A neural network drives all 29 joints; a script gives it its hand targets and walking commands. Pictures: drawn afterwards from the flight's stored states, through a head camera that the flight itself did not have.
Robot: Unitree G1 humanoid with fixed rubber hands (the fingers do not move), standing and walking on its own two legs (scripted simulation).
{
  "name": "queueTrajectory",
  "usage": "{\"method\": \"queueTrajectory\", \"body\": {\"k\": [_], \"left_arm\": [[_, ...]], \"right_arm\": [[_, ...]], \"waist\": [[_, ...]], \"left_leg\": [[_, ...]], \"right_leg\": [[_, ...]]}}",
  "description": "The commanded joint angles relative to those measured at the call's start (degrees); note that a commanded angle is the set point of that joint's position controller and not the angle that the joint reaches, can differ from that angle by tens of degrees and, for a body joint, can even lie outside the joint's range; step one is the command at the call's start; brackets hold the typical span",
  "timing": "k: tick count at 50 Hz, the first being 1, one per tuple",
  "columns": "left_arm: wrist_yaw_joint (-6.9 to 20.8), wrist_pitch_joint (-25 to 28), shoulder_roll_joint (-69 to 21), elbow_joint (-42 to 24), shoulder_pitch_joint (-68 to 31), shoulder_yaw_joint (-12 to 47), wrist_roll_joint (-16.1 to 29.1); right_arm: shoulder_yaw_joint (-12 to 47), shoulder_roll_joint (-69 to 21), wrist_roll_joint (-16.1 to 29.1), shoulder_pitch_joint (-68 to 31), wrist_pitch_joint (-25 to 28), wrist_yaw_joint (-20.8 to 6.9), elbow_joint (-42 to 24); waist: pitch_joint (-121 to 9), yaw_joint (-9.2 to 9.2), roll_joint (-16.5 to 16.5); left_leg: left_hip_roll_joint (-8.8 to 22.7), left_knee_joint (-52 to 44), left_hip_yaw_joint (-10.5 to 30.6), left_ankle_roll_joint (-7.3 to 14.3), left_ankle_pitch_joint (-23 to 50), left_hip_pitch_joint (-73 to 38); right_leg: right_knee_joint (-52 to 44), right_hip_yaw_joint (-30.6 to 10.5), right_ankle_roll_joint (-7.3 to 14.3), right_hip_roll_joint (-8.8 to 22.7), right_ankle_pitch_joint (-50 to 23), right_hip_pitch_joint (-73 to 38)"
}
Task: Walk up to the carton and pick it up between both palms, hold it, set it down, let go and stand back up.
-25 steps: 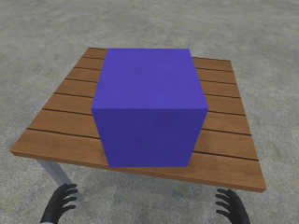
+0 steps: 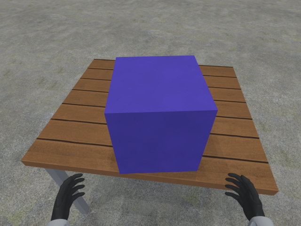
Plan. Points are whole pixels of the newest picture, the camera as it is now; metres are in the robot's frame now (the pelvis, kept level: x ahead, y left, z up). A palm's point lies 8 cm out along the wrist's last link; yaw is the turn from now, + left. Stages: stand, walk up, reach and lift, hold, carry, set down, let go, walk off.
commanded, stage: reach and lift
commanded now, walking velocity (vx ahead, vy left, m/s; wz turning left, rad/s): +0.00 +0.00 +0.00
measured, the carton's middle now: (156, 114) +0.47 +0.01 +0.03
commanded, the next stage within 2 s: none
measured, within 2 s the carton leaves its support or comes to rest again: neither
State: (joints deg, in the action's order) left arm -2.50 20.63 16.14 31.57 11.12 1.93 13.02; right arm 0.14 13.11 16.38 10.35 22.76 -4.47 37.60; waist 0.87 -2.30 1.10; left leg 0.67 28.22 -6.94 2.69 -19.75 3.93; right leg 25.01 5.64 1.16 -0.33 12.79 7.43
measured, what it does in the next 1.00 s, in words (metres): stands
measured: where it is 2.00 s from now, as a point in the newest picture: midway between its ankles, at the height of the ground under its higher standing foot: outside the picture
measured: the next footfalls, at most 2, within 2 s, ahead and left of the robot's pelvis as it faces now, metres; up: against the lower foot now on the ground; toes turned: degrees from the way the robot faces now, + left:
none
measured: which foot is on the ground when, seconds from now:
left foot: down 0.00-1.00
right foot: down 0.00-1.00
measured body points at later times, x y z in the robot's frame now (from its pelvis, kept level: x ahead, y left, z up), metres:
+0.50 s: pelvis -0.02 -0.01 +0.00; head -0.05 +0.00 +0.45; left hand +0.27 +0.25 +0.03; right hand +0.28 -0.24 +0.03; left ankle -0.04 +0.07 -0.74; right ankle +0.01 -0.11 -0.74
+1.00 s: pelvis -0.01 -0.03 +0.01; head -0.01 -0.02 +0.46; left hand +0.33 +0.26 +0.11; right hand +0.35 -0.23 +0.09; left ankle -0.04 +0.07 -0.74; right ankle +0.01 -0.11 -0.74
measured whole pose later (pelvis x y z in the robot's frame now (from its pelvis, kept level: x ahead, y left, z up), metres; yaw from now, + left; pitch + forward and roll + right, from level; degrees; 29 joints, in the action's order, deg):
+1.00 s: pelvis -0.01 -0.03 +0.01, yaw +1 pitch -1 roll -1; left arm 2.1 -14.5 22.8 25.3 -21.3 -8.6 14.8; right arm 1.0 19.5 22.3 -19.8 -7.2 2.6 27.5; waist -0.4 -1.9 -0.5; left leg 0.9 22.1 -5.7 1.4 -14.2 7.4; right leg 19.0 6.8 2.7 -1.1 8.2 10.5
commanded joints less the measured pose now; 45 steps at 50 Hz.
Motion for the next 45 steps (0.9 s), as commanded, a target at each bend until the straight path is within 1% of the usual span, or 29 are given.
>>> {"method": "queueTrajectory", "body": {"k": [1,5,6,8,9,10,12,13,14,18,19,20,21,22,23,24,26,27,29,32,33,34,35,37,38,40,42,43,45], "left_arm": [[-1.5,3.8,6.8,-8.1,-13.1,-0.5,2.5],[-2.6,2.4,7.2,-8.7,-17.4,-0.4,2.3],[-2.5,1.4,6.3,-6.8,-17.3,-0.5,2.2],[-2.1,-1.0,7.2,-6.5,-21.0,-0.5,2.5],[-2.3,-2.2,7.1,-7.5,-20.6,-1.1,2.4],[-2.3,-3.3,7.4,-8.3,-21.1,-1.7,2.3],[-2.4,-5.2,7.9,-10.7,-21.1,-2.9,1.8],[-2.1,-6.0,8.6,-11.2,-22.2,-3.8,1.1],[-1.9,-6.6,9.0,-11.7,-24.7,-4.3,1.4],[-0.6,-11.1,7.8,-7.4,-28.0,-4.9,1.6],[-0.5,-12.2,9.0,-9.7,-31.2,-4.5,2.1],[-0.4,-13.4,8.2,-9.4,-31.1,-4.3,2.3],[-0.2,-14.9,8.3,-8.7,-33.5,-4.4,2.4],[0.1,-15.9,8.4,-9.7,-33.5,-4.8,2.1],[0.1,-16.9,10.1,-11.2,-37.9,-5.1,2.6],[0.1,-17.5,9.6,-11.9,-35.3,-5.9,1.4],[0.1,-18.8,11.6,-14.1,-39.3,-6.6,1.6],[0.4,-19.4,11.4,-13.0,-39.2,-6.7,1.7],[0.9,-20.0,12.9,-15.1,-39.9,-8.9,1.6],[1.8,-21.6,13.5,-13.4,-41.5,-10.0,1.3],[2.0,-22.2,13.5,-14.1,-41.0,-11.2,1.0],[2.3,-22.9,15.2,-14.4,-44.5,-11.4,1.7],[2.7,-23.2,13.7,-13.5,-41.6,-11.5,1.4],[3.3,-24.3,15.2,-13.8,-48.5,-11.5,2.6],[3.4,-25.0,14.9,-13.0,-47.6,-11.3,2.3],[3.9,-26.5,15.7,-13.2,-49.8,-11.3,3.1],[4.2,-28.0,15.7,-14.0,-47.7,-12.1,2.2],[4.2,-28.9,16.8,-14.9,-51.1,-12.5,2.1],[4.6,-30.9,16.5,-16.2,-49.4,-13.3,1.9]], "right_arm": [[-3.5,8.8,0.2,-14.1,2.6,-0.6,-9.0],[-4.4,10.0,-0.1,-15.6,0.4,-0.8,-5.8],[-3.3,9.6,1.0,-17.1,-0.5,-0.8,-4.9],[-2.6,10.8,1.6,-20.7,-2.7,-0.6,-4.5],[-2.8,11.5,2.0,-21.3,-3.4,-0.7,-5.0],[-2.6,12.3,2.5,-22.1,-3.7,-0.5,-6.1],[-2.1,12.7,3.6,-22.2,-4.3,0.0,-7.8],[-2.0,12.7,3.9,-22.5,-4.7,0.4,-8.3],[-1.9,12.9,4.3,-24.2,-5.1,0.6,-9.5],[-2.1,13.0,3.8,-27.6,-9.4,1.0,-7.9],[-3.0,13.9,3.6,-30.3,-10.5,1.4,-10.4],[-2.0,12.7,4.6,-29.6,-12.2,1.4,-9.6],[-3.0,12.9,3.7,-30.9,-13.7,1.6,-8.9],[-2.5,12.5,4.0,-30.7,-14.6,1.6,-10.3],[-3.8,13.5,3.2,-34.4,-15.9,2.0,-12.2],[-2.7,12.2,4.0,-32.0,-16.5,2.0,-11.9],[-2.7,12.2,4.3,-34.5,-18.1,2.1,-14.4],[-2.7,12.2,4.4,-34.6,-18.7,2.1,-15.0],[-3.0,13.0,3.9,-34.5,-19.2,2.8,-18.0],[-3.1,13.0,3.1,-37.0,-20.0,3.7,-19.0],[-3.0,12.9,3.1,-37.3,-20.2,4.1,-20.6],[-3.2,13.4,3.7,-40.6,-21.0,4.6,-20.7],[-2.8,12.7,4.0,-37.3,-21.4,4.9,-19.2],[-3.4,13.2,3.3,-43.3,-22.5,5.3,-20.6],[-3.7,13.4,3.2,-43.6,-23.0,5.5,-19.6],[-3.5,13.8,3.8,-46.0,-24.2,5.7,-19.7],[-2.4,13.9,4.9,-44.2,-24.9,6.0,-19.5],[-3.2,14.9,5.1,-46.7,-25.6,6.1,-19.0],[-2.9,15.2,5.1,-46.0,-26.3,6.8,-20.5]], "waist": [[-3.0,0.68,0.8],[-5.5,1.12,1.7],[-5.3,0.57,1.7],[-5.8,0.63,0.1],[-7.6,0.04,0.8],[-9.4,-0.04,-0.5],[-13.8,0.29,-1.1],[-13.9,-0.31,0.5],[-14.4,0.01,0.2],[-9.2,0.3,-0.5],[-10.8,0.92,0.1],[-8.3,0.12,0.5],[-8.2,1.52,-0.4],[-7.8,0.71,-0.6],[-8.7,0.96,0.4],[-8.9,0.55,0.3],[-11.4,0.3,1.5],[-12.2,0.16,0.2],[-15.0,-0.08,0.3],[-17.6,-0.27,-0.7],[-17.7,-0.88,-0.7],[-19.7,-0.3,-1.7],[-16.8,-0.18,-1.6],[-17.9,0.15,-1.7],[-17.1,0.55,-1.2],[-18.5,0.3,-0.8],[-19.6,0.09,-0.1],[-20.5,0.26,0.0],[-21.7,1.01,-0.8]], "left_leg": [[2.0,-5.7,9.4,-5.6,16.3,10.3],[2.3,-6.0,9.5,-5.8,16.9,10.5],[2.0,-6.3,9.2,-5.8,16.7,10.6],[2.1,-6.6,8.9,-5.2,15.9,11.1],[2.1,-6.8,9.2,-5.5,17.1,10.6],[2.2,-6.2,9.2,-5.5,21.0,8.9],[1.5,-4.9,8.7,-5.5,27.4,5.5],[1.0,-5.2,8.4,-5.7,28.9,6.1],[0.9,-5.2,8.4,-5.7,29.4,6.3],[1.3,-8.8,8.6,-4.9,19.1,8.8],[1.3,-9.9,8.5,-4.7,14.9,9.3],[1.4,-11.0,8.4,-3.9,12.7,11.2],[1.6,-11.7,8.1,-4.0,11.2,11.4],[1.4,-11.7,7.6,-3.6,10.6,11.9],[1.1,-12.4,7.1,-3.6,9.4,13.2],[0.9,-12.4,6.9,-3.1,9.9,12.8],[0.7,-11.7,6.5,-3.1,13.4,12.4],[0.8,-11.8,6.6,-2.7,13.7,12.2],[0.0,-11.2,5.7,-2.8,16.5,11.8],[-0.4,-10.7,5.2,-2.3,16.8,11.8],[-0.8,-10.4,5.1,-2.5,17.8,11.9],[-0.7,-10.1,5.0,-2.0,17.5,11.8],[-0.7,-10.3,5.2,-1.8,17.8,12.7],[-0.5,-10.6,4.9,-2.1,17.3,14.0],[-0.5,-10.6,5.1,-2.1,16.5,13.1],[-0.8,-10.2,4.8,-1.8,17.5,11.9],[-0.8,-9.4,4.7,-2.2,22.0,10.2],[-1.0,-9.3,4.7,-2.5,22.4,9.7],[-0.8,-8.6,4.9,-2.9,26.4,7.9]], "right_leg": [[-1.2,-7.4,4.2,0.1,-3.2,-1.6],[-0.3,-7.6,3.5,0.3,-5.3,-1.9],[-1.2,-7.7,3.4,0.5,-5.1,-2.3],[-0.7,-7.6,3.0,0.3,-5.1,-2.4],[-0.4,-7.3,3.0,0.1,-5.3,-3.2],[-0.9,-7.1,3.0,-0.1,-7.8,-3.1],[-1.4,-7.6,2.4,-0.4,-12.3,-5.0],[-1.9,-7.7,2.4,-0.5,-13.6,-5.8],[-2.2,-7.5,2.4,-0.7,-14.3,-6.2],[-3.9,-7.7,2.7,0.0,-8.7,-7.5],[-4.2,-7.7,2.6,0.1,-6.3,-7.0],[-4.8,-7.8,2.8,0.3,-4.8,-6.7],[-4.9,-7.6,2.7,0.5,-5.0,-7.6],[-4.9,-7.6,2.5,0.6,-5.1,-8.5],[-5.1,-7.6,2.2,0.6,-4.4,-8.3],[-5.1,-8.0,2.1,0.8,-5.6,-8.8],[-5.0,-7.9,2.2,0.9,-7.4,-10.3],[-5.3,-8.1,2.1,0.8,-7.9,-10.7],[-5.4,-8.5,1.5,0.9,-10.7,-12.8],[-5.5,-8.3,1.6,0.9,-10.7,-13.2],[-5.5,-8.8,1.5,1.2,-11.5,-13.8],[-5.2,-8.8,1.2,0.9,-11.6,-14.4],[-5.6,-9.3,1.4,1.2,-12.0,-14.6],[-5.0,-8.8,1.3,0.9,-11.3,-15.0],[-5.1,-8.5,1.5,1.0,-10.6,-13.6],[-5.3,-8.4,1.1,0.8,-10.9,-12.9],[-5.2,-8.4,1.2,0.6,-15.0,-14.4],[-5.2,-7.8,1.2,0.3,-14.8,-14.0],[-5.5,-7.1,0.8,-0.1,-18.0,-14.4]]}}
